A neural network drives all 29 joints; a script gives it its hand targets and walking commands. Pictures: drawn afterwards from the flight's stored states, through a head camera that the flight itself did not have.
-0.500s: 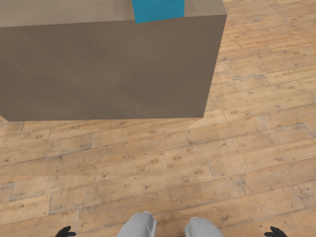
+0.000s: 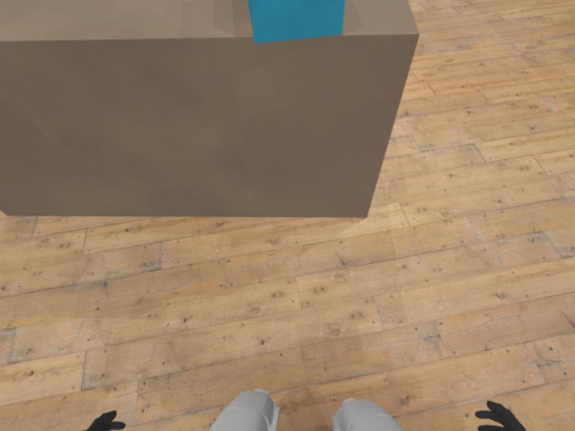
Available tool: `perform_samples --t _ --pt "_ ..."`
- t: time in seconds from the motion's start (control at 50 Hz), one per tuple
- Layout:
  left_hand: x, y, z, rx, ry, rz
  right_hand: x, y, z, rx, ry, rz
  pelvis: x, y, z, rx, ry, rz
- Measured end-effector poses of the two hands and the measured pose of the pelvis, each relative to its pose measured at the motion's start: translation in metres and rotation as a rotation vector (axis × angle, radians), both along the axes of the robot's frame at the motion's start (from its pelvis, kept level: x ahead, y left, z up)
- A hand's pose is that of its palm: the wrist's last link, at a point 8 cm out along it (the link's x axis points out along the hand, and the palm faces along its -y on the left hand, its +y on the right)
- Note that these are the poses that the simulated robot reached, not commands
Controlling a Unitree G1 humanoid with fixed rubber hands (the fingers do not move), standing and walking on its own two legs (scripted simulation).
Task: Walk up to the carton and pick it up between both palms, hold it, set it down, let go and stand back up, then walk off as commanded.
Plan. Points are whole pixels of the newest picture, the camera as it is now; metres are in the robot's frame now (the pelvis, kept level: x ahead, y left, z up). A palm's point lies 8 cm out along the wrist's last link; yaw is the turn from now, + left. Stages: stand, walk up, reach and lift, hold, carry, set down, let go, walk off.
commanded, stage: stand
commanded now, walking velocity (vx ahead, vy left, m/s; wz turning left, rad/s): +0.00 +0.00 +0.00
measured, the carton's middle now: out of the picture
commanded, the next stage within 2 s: none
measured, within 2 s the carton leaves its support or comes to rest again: neither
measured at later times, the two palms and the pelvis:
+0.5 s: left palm out of the picture +0.05 +0.31 -0.10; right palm out of the picture +0.08 -0.29 -0.11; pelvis -0.02 +0.01 +0.00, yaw +0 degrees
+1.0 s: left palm out of the picture +0.01 +0.31 -0.10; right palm out of the picture +0.06 -0.29 -0.09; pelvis -0.04 +0.01 +0.02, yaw +0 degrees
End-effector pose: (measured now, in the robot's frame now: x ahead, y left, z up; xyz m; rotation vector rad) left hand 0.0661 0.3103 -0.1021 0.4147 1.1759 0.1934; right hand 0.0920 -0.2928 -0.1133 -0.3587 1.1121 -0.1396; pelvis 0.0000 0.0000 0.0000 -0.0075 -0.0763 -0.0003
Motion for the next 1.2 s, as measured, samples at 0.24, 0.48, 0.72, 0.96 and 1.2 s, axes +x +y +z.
perform_samples --t 0.24,0.48,0.72,0.96,1.2 --pt "-0.007 -0.001 -0.001 -0.005 -0.022 0.007 0.007 0.001 0.004 -0.006 -0.037 -0.004 -0.008 0.001 0.000 -0.003 -0.013 -0.001" --pt "-0.019 0.001 -0.002 -0.025 -0.026 0.015 -0.007 0.004 0.007 -0.008 -0.023 -0.016 -0.018 0.007 0.003 -0.013 -0.026 -0.002" --pt "-0.042 0.001 -0.001 -0.039 -0.001 0.032 -0.022 0.004 0.016 -0.014 -0.022 -0.024 -0.032 0.009 0.010 -0.019 -0.037 -0.003" --pt "-0.053 0.001 0.001 -0.059 0.024 0.038 -0.034 0.005 0.021 -0.015 0.007 -0.034 -0.038 0.011 0.016 -0.025 -0.025 -0.005" --pt "-0.050 0.000 0.002 -0.069 0.026 0.038 -0.032 0.006 0.025 -0.018 0.010 -0.036 -0.035 0.013 0.019 -0.030 -0.016 -0.006"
